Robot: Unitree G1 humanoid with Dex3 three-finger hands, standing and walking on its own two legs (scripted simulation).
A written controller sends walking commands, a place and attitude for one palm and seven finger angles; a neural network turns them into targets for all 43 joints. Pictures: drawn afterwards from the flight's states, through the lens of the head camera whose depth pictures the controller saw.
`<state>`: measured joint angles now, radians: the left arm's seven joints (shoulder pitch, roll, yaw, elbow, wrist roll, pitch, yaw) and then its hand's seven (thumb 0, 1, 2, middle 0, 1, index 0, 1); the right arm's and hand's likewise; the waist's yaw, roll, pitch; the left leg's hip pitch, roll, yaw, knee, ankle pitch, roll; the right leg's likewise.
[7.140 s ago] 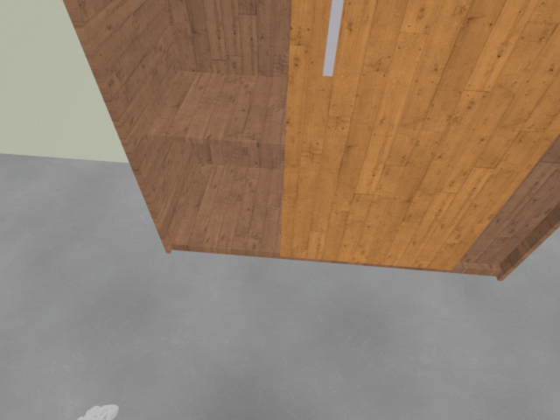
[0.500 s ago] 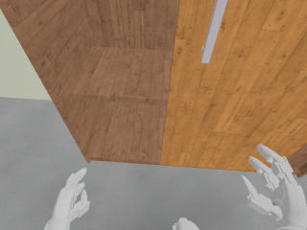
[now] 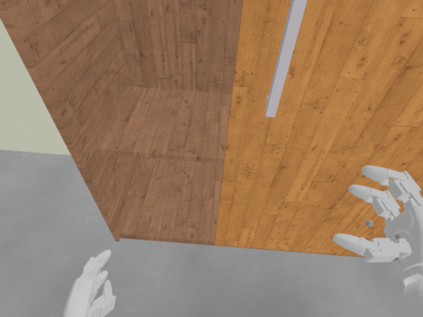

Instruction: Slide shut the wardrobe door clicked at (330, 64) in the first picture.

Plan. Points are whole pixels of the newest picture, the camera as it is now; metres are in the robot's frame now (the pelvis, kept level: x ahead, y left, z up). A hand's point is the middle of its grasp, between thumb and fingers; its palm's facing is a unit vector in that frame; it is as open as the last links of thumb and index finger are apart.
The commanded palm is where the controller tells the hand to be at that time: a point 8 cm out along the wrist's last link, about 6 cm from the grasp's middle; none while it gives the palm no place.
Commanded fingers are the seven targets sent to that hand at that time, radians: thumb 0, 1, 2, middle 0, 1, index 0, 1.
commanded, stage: raise the hand with hooked fingers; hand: right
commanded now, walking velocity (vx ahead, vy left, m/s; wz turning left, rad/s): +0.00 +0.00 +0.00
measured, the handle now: (286, 38) +0.55 -0.13 +0.29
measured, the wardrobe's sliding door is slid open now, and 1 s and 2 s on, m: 0.47 0.47 0.47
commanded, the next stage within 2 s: move the hooked fingers beside the handle in 1.06 s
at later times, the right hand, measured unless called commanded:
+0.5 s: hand out of the picture +0.25 -0.27 +0.25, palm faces +0.15 +0.98 -0.09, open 14.0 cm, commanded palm +0.23 -0.32 +0.26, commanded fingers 0.00 0.50 -0.30 0.30 1.20 0.30 1.20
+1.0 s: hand out of the picture +0.26 -0.28 +0.26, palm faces +0.14 +0.99 -0.07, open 14.0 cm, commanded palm +0.23 -0.32 +0.27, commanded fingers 0.00 0.50 -0.30 0.30 1.20 0.30 1.20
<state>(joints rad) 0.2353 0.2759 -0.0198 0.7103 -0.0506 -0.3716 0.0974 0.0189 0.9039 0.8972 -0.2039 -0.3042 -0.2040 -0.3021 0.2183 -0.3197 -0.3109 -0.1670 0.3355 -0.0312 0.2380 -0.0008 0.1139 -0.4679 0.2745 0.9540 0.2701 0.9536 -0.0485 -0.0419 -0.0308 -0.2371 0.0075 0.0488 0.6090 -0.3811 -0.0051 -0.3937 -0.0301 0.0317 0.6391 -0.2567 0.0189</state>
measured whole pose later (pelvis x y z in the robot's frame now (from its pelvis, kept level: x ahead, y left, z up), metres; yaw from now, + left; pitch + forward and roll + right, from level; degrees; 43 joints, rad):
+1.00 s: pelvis -0.01 +0.00 +0.01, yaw -1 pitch -4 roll +1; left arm 0.16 0.28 -0.08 0.69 -0.09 -0.24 0.12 0.02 0.90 0.90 -0.20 -0.30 -0.20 -0.30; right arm -0.21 -0.51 -0.49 -0.08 0.35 0.42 0.34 -0.01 0.50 -0.30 0.30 1.20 0.30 1.20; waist -0.08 -0.06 -0.02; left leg -0.06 0.00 0.06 0.42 -0.28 0.00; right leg -0.23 -0.03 0.04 0.46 -0.16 0.02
